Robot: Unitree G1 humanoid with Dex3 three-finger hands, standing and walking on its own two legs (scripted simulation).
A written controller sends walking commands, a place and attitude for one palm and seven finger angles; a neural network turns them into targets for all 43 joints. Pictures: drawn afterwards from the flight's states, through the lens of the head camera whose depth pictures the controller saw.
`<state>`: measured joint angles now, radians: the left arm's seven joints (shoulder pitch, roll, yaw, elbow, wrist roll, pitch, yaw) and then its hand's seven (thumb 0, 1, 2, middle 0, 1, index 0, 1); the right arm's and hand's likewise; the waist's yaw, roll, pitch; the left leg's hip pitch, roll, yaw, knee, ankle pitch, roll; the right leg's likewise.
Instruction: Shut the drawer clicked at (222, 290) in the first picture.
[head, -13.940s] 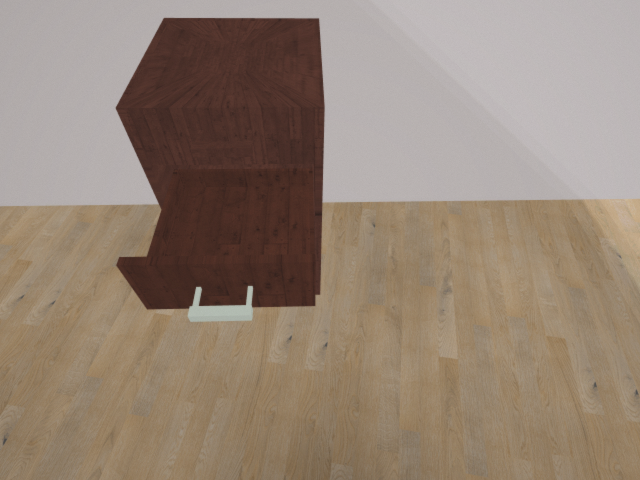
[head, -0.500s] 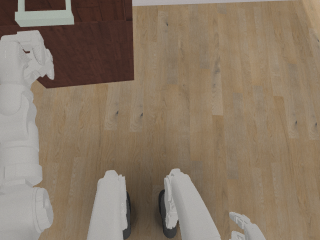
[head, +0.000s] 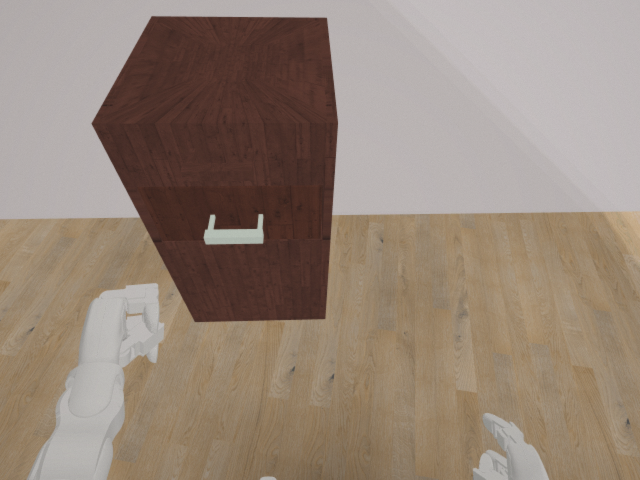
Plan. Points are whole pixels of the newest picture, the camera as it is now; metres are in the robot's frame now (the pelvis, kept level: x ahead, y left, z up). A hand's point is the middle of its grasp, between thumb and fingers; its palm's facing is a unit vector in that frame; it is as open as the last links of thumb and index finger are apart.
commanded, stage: draw the hand back to the body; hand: left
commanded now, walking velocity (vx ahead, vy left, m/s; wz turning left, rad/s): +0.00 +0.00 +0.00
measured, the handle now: (235, 228) +0.65 +0.20 -0.20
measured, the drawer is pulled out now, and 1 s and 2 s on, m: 0.00 0.00 0.00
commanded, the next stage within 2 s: step back with the hand held close in 0.66 s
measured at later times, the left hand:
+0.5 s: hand out of the picture +0.20 +0.24 +0.21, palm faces +0.41 -0.82 -0.41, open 3.3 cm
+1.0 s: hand (26, 348) +0.20 +0.22 +0.21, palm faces +0.36 -0.81 -0.47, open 3.2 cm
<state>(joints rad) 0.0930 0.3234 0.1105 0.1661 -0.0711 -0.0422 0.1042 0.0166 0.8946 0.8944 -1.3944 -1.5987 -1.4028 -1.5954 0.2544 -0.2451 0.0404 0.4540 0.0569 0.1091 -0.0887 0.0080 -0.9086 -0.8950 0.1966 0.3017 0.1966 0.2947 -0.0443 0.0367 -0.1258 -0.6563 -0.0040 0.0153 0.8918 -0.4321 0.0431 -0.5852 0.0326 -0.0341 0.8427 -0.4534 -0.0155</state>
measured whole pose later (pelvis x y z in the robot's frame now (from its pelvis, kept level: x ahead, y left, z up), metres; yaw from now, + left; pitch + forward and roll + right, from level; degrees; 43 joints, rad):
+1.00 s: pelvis +0.00 -0.02 +0.04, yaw +0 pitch +0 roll -1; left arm 0.57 0.35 0.35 -0.45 -0.07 -0.18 0.11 0.01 0.89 0.89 -1.40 -1.60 -1.41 -1.60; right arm 0.19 -0.25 -0.01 0.57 0.01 -0.03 -0.06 0.01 -0.91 -0.89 0.20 0.30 0.20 0.30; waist -0.01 0.08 0.00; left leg -0.23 0.00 0.02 0.48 -0.25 0.02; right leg -0.16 0.04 -0.02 0.44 -0.27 -0.04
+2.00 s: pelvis -0.13 +0.02 +0.03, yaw +4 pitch +0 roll -4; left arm 0.60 0.45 0.42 -0.61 -0.01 -0.31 0.14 0.01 0.88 0.89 -1.40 -1.60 -1.41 -1.59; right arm 0.18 -0.21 -0.03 0.59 -0.01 -0.07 -0.07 0.01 -0.91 -0.89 0.20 0.30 0.20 0.30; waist -0.03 0.00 0.04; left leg -0.50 -0.01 0.00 0.58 -0.08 0.09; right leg -0.41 0.10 0.05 0.75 -0.30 0.02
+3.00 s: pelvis -0.30 +0.03 +0.03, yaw -1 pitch -1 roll +0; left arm 0.65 0.41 0.36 -0.67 -0.03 -0.20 0.13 0.01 0.88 0.89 -1.40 -1.60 -1.41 -1.59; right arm 0.23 -0.15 0.02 0.63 -0.01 -0.08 -0.04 0.01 -0.90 -0.89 0.20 0.30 0.20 0.30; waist -0.02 -0.02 -0.02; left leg -0.53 0.03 0.05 1.04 -0.40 0.00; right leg -0.29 0.00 -0.07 0.62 -0.31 -0.05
